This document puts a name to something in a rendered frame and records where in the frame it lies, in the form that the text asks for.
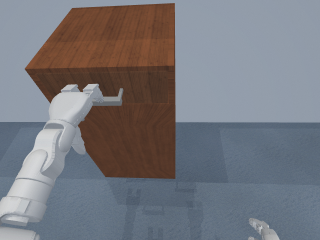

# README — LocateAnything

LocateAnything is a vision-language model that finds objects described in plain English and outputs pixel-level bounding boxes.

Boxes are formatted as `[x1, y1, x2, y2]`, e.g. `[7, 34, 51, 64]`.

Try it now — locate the drawer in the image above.
[36, 70, 169, 104]

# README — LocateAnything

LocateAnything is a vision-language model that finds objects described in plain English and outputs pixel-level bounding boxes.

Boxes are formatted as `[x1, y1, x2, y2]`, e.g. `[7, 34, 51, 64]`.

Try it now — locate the left robot forearm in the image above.
[0, 119, 77, 226]

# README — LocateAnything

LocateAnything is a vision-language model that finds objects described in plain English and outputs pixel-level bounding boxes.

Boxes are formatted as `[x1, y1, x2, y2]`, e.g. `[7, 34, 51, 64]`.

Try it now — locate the left robot hand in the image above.
[48, 84, 104, 155]

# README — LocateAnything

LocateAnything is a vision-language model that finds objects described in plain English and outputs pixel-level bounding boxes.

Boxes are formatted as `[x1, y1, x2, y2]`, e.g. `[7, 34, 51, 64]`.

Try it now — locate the right robot hand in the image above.
[248, 218, 280, 240]

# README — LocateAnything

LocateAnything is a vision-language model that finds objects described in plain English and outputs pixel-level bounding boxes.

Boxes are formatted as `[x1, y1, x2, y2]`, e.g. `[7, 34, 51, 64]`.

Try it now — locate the cabinet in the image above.
[25, 3, 176, 179]

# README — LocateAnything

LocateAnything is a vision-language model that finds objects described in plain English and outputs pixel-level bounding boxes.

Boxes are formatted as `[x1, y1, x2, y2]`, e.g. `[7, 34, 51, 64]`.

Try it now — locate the left robot upper arm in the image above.
[0, 226, 40, 240]

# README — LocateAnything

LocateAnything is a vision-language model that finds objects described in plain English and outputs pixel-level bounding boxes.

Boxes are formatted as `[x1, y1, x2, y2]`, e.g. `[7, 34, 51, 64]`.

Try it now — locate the handle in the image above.
[92, 88, 124, 106]

